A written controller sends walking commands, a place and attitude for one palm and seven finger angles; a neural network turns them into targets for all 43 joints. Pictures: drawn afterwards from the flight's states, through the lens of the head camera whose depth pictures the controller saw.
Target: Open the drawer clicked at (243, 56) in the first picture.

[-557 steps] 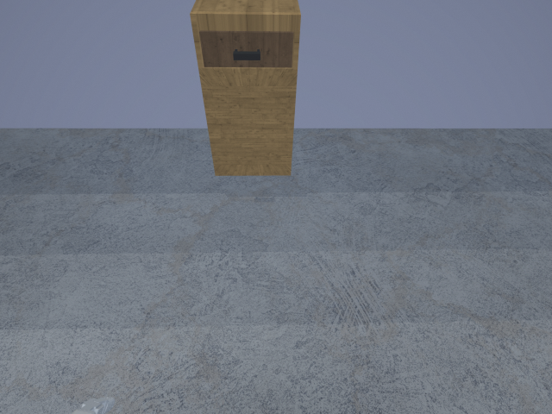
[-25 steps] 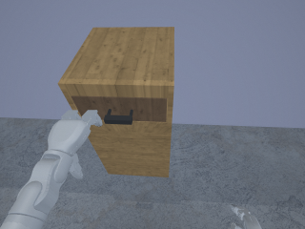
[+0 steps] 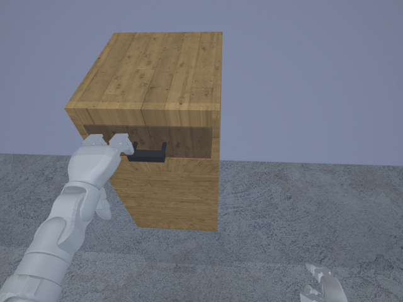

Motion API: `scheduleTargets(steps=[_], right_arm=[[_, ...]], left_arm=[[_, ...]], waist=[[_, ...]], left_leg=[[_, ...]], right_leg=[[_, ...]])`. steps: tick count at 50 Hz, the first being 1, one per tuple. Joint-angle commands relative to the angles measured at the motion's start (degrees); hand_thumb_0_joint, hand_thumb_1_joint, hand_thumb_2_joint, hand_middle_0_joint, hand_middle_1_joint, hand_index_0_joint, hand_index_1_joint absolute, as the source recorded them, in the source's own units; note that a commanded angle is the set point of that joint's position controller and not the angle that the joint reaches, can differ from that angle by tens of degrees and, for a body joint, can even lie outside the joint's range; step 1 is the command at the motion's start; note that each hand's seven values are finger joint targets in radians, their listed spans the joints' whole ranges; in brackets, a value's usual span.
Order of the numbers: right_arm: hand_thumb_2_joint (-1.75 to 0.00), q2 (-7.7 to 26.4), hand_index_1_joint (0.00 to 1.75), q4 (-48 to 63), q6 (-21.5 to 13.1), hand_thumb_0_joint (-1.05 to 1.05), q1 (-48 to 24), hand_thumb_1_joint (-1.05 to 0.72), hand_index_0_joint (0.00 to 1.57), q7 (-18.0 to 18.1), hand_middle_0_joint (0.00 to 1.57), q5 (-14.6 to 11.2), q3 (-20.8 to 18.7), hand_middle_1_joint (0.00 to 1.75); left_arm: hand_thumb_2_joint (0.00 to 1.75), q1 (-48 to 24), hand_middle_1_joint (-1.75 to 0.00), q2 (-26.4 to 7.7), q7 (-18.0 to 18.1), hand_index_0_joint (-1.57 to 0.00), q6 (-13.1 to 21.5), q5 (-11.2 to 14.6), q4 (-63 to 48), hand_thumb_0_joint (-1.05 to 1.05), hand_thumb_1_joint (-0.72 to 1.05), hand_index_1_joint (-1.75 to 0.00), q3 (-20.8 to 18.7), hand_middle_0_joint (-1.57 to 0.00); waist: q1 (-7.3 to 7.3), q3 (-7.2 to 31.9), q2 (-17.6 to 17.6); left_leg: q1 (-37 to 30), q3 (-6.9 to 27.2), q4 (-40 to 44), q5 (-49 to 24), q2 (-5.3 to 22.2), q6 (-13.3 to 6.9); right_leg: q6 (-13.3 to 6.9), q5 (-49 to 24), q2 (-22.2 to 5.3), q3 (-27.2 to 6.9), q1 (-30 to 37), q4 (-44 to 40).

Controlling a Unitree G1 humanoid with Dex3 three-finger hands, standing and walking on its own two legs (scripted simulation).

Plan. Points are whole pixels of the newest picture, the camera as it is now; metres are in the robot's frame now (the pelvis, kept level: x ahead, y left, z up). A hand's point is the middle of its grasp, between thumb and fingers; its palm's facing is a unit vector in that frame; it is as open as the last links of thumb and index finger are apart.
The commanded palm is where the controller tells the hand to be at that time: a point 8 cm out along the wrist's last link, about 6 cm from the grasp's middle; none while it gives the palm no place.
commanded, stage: move the hooked fingers above the handle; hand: left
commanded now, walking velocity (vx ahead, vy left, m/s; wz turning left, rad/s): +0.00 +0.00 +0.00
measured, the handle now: (148, 150) +0.52 +0.22 -0.08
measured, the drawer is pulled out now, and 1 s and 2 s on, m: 0.00 0.00 0.00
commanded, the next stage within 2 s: none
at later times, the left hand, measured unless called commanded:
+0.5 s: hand (122, 167) +0.38 +0.23 +0.03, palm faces +0.01 -0.06 -1.00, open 13.8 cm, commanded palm +0.36 +0.23 +0.08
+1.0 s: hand (133, 159) +0.44 +0.23 -0.02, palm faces -0.06 -0.02 -1.00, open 13.8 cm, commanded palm +0.43 +0.23 +0.05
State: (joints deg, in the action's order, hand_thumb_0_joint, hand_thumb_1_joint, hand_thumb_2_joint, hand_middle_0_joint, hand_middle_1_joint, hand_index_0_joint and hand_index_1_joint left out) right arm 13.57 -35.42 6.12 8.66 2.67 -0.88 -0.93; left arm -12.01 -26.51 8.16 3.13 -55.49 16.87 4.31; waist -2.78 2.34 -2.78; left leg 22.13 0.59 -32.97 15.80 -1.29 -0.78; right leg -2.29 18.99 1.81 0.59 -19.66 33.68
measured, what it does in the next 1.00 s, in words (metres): stands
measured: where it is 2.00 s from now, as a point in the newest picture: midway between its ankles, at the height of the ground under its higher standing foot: outside the picture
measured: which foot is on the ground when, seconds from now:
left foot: down 0.00-1.00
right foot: down 0.00-1.00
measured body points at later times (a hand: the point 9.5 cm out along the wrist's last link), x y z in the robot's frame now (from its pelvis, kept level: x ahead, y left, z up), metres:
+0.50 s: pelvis +0.02 +0.00 -0.01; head +0.07 -0.02 +0.44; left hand +0.38 +0.23 +0.08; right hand +0.16 -0.25 -0.14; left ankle +0.01 +0.11 -0.73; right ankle -0.02 -0.09 -0.73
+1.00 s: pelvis +0.01 +0.01 -0.02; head +0.08 +0.00 +0.42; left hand +0.44 +0.23 +0.04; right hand +0.07 -0.26 -0.16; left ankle +0.01 +0.11 -0.73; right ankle -0.02 -0.09 -0.73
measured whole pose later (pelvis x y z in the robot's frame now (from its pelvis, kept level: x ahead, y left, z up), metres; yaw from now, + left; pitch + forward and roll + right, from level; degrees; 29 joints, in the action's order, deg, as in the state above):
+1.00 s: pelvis +0.01 +0.01 -0.02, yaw -1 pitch +16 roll -1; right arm 13.6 -37.9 8.3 16.9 1.7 -0.2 -3.5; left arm -34.4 -24.9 18.3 1.8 -61.7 50.1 3.5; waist 3.5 7.5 -1.9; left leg 40.1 -0.2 -45.0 21.0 -0.7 -1.5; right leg -1.7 23.1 2.4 0.1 -37.2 44.2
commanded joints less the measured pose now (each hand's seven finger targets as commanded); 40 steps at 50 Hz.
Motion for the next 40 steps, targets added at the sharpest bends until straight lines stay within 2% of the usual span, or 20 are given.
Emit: scheduleTargets(steps=[1, 7, 8, 9, 10, 14, 16, 17, 20, 22, 24, 25, 26, 28, 29, 31, 33, 36, 39, 40], right_arm=[[-0.90, 6.7, 0.30, 7.4, -2.1, 0.00, -2.8, -0.90, 0.20, -0.2, 0.20, -0.2, -2.8, 0.30], [-0.90, 7.6, 0.30, 8.0, -1.0, 0.00, -1.7, -0.90, 0.20, -0.3, 0.20, -0.2, -3.2, 0.30], [-0.90, 7.9, 0.30, 8.0, -0.8, 0.00, -1.8, -0.90, 0.20, -0.1, 0.20, -0.1, -3.2, 0.30], [-0.90, 7.5, 0.30, 8.0, -0.8, 0.00, -1.4, -0.90, 0.20, -0.1, 0.20, -0.1, -3.3, 0.30], [-0.90, 7.5, 0.30, 7.6, -0.9, 0.00, -1.0, -0.90, 0.20, 0.0, 0.20, 0.1, -3.6, 0.30], [-0.90, 7.0, 0.30, 6.8, -1.1, 0.00, 0.5, -0.90, 0.20, -0.2, 0.20, 0.7, -4.5, 0.30], [-0.90, 6.9, 0.30, 6.1, -1.1, 0.00, 1.1, -0.90, 0.20, -0.6, 0.20, 0.7, -4.7, 0.30], [-0.90, 7.0, 0.30, 5.8, -1.0, 0.00, 1.2, -0.90, 0.20, -0.7, 0.20, 0.6, -4.8, 0.30], [-0.90, 7.3, 0.30, 5.4, -0.5, 0.00, 1.6, -0.90, 0.20, -1.1, 0.20, 0.1, -4.8, 0.30], [-0.90, 7.5, 0.30, 5.2, -0.3, 0.00, 1.9, -0.90, 0.20, -1.2, 0.20, -0.1, -4.8, 0.30], [-0.90, 7.8, 0.30, 5.4, 0.0, 0.00, 2.5, -0.90, 0.20, -1.0, 0.20, -0.2, -4.8, 0.30], [-0.90, 8.0, 0.30, 5.3, 0.2, 0.00, 2.4, -0.90, 0.20, -0.8, 0.20, -0.1, -4.7, 0.30], [-0.90, 7.8, 0.30, 5.7, 0.3, 0.00, 2.4, -0.90, 0.20, -0.7, 0.20, -0.1, -4.6, 0.30], [-0.90, 8.1, 0.30, 5.4, 0.6, 0.00, 2.8, -0.90, 0.20, -0.4, 0.20, 0.1, -4.5, 0.30], [-0.90, 7.9, 0.30, 5.5, 0.6, 0.00, 3.3, -0.90, 0.20, -0.3, 0.20, 0.1, -4.7, 0.30], [-0.90, 7.6, 0.30, 5.4, 0.6, 0.00, 3.8, -0.90, 0.20, -0.1, 0.20, 0.2, -4.5, 0.30], [-0.90, 7.6, 0.30, 4.8, 0.8, 0.00, 4.5, -0.90, 0.20, 0.0, 0.20, 0.4, -4.5, 0.30], [-0.90, 7.2, 0.30, 4.6, 0.6, 0.00, 5.9, -0.90, 0.20, -0.2, 0.20, 0.5, -4.9, 0.30], [-0.90, 7.6, 0.30, 3.9, 0.7, 0.00, 7.5, -0.90, 0.20, -0.4, 0.20, 0.5, -5.1, 0.30], [-0.90, 7.7, 0.30, 3.7, 0.7, 0.00, 7.7, -0.90, 0.20, -0.5, 0.20, 0.5, -5.1, 0.30]], left_arm=[[0.30, -16.0, -1.20, -10.2, 3.8, -0.30, -1.8, 0.1, -7.4, 0.00, -0.50, -1.20, -6.9, -0.30], [0.30, -14.4, -1.20, -11.5, 2.2, -0.30, -3.2, 0.5, -6.5, 0.00, -0.50, -1.20, -7.3, -0.30], [0.30, -15.0, -1.20, -13.2, 2.2, -0.30, -2.7, 0.2, -7.0, 0.00, -0.50, -1.20, -8.8, -0.30], [0.30, -16.1, -1.20, -11.7, 2.2, -0.30, -2.0, 0.5, -7.9, 0.00, -0.50, -1.20, -7.4, -0.30], [0.30, -17.4, -1.20, -12.9, 2.6, -0.30, -1.0, 0.0, -9.0, 0.00, -0.50, -1.20, -8.5, -0.30], [0.30, -16.9, -1.20, -11.6, 5.3, -0.30, 1.6, -0.7, -11.9, 0.00, -0.50, -1.20, -8.9, -0.30], [0.30, -17.8, -1.20, -10.1, 6.9, -0.30, 1.5, -1.2, -10.3, 0.00, -0.50, -1.20, -8.1, -0.30], [0.30, -17.2, -1.20, -10.9, 7.8, -0.30, 1.1, -1.6, -9.0, 0.00, -0.50, -1.20, -9.1, -0.30], [0.30, -18.2, -1.20, -9.8, 9.2, -0.30, -1.8, -2.4, -3.8, 0.00, -0.50, -1.20, -8.1, -0.30], [0.30, -21.0, -1.20, -7.7, 9.3, -0.30, -3.7, -2.8, -1.6, 0.00, -0.50, -1.20, -5.4, -0.30], [0.30, -22.5, -1.20, -8.1, 8.8, -0.30, -5.1, -2.6, 0.8, 0.00, -0.50, -1.20, -4.9, -0.30], [0.30, -24.0, -1.20, -9.9, 8.5, -0.30, -5.4, -3.2, 1.4, 0.00, -0.50, -1.20, -5.9, -0.30], [0.30, -24.2, -1.20, -7.4, 7.9, -0.30, -5.5, -2.8, 1.5, 0.00, -0.50, -1.20, -3.5, -0.30], [0.30, -27.2, -1.20, -9.5, 7.1, -0.30, -4.8, -2.9, 2.2, 0.00, -0.50, -1.20, -4.7, -0.30], [0.30, -26.9, -1.20, -9.3, 6.9, -0.30, -4.2, -2.8, 2.8, 0.00, -0.50, -1.20, -4.8, -0.30], [0.30, -28.2, -1.20, -8.2, 6.6, -0.30, -2.9, -2.9, 4.7, 0.00, -0.50, -1.20, -3.9, -0.30], [0.30, -31.8, -1.20, -9.2, 6.9, -0.30, -1.2, -3.6, 6.6, 0.00, -0.50, -1.20, -4.7, -0.30], [0.30, -34.1, -1.20, -7.7, 8.5, -0.30, 0.4, -4.6, 8.8, 0.00, -0.50, -1.20, -3.9, -0.30], [0.30, -36.7, -1.20, -9.0, 10.6, -0.30, 0.4, -5.4, 13.8, 0.00, -0.50, -1.20, -5.3, -0.30], [0.30, -38.5, -1.20, -9.7, 11.2, -0.30, 0.4, -5.7, 14.2, 0.00, -0.50, -1.20, -5.6, -0.30]], waist=[[0.04, 16.1, 1.6], [0.22, 18.6, 6.1], [0.14, 18.7, 5.0], [0.62, 18.6, 5.1], [0.64, 19.6, 3.7], [0.87, 22.3, -0.4], [1.51, 21.1, -0.3], [1.33, 21.3, 0.1], [1.67, 20.3, 2.4], [2.52, 20.7, 3.3], [2.79, 21.2, 3.8], [2.55, 22.1, 3.7], [2.94, 21.8, 2.7], [3.28, 23.2, 3.8], [3.10, 23.4, 2.4], [3.66, 21.6, 2.2], [4.03, 20.9, 2.5], [4.14, 21.8, -0.2], [4.69, 21.8, 1.5], [4.72, 23.0, 0.6]], left_leg=[[-6.5, -1.7, 1.2, -14.8, -1.6, -1.9], [-3.8, -2.3, -0.3, -17.7, -1.9, -2.4], [-3.4, -2.1, -0.5, -17.9, -2.0, -2.3], [-3.6, -2.1, -0.8, -17.7, -2.1, -2.5], [-4.3, -2.1, -1.3, -18.8, -2.0, -2.5], [-7.3, -1.5, -3.2, -24.6, -1.6, -2.3], [-6.8, -1.3, -3.6, -24.6, -1.3, -2.0], [-6.3, -1.5, -3.9, -24.5, -1.2, -2.0], [-3.9, -1.8, -4.0, -22.2, -1.3, -1.8], [-3.9, -2.0, -4.0, -21.0, -1.1, -1.8], [-3.5, -2.2, -4.0, -20.3, -1.2, -2.0], [-3.3, -2.1, -4.2, -20.6, -1.2, -2.0], [-3.7, -2.2, -4.4, -20.9, -1.4, -2.1], [-3.6, -2.0, -4.6, -21.2, -1.3, -2.2], [-3.9, -2.0, -4.8, -21.2, -1.3, -2.3], [-3.2, -1.8, -5.2, -20.4, -1.3, -2.4], [-2.2, -1.5, -5.5, -19.9, -1.2, -2.2], [-2.6, -1.3, -6.6, -19.2, -1.0, -2.0], [-0.1, -1.0, -7.2, -17.0, -0.8, -2.0], [0.2, -1.2, -7.5, -16.9, -0.8, -1.9]], right_leg=[[0.0, -17.4, -0.2, -1.6, 3.3, -3.5], [0.8, -27.0, -0.8, -2.7, 7.0, -1.9], [0.7, -27.0, -0.7, -3.0, 7.1, -1.6], [0.9, -27.6, -0.8, -2.9, 6.6, -1.4], [0.8, -28.3, -0.7, -3.1, 6.0, -0.9], [0.3, -30.1, -0.2, -2.4, 3.6, 0.8], [0.1, -28.4, 0.1, -1.7, 1.2, 1.4], [0.1, -28.3, 0.1, -1.7, 1.0, 1.5], [0.1, -26.4, 0.4, -1.2, 0.1, 1.9], [0.1, -25.0, 0.4, -0.9, -0.9, 1.7], [0.2, -24.8, 0.4, -1.1, 0.0, 1.7], [0.2, -25.3, 0.4, -1.3, 0.2, 2.0], [0.2, -26.2, 0.3, -1.3, 0.1, 1.8], [0.2, -26.6, 0.2, -1.5, 0.7, 1.9], [0.2, -26.4, 0.2, -1.5, 0.5, 2.2], [0.1, -25.2, 0.3, -1.3, -1.4, 2.2], [0.0, -23.3, 0.4, -1.2, -3.3, 2.6], [-0.4, -20.2, 0.7, -0.7, -6.5, 3.6], [-0.4, -17.7, 0.9, -0.3, -8.5, 4.5], [-0.4, -17.7, 0.9, -0.5, -8.9, 4.7]])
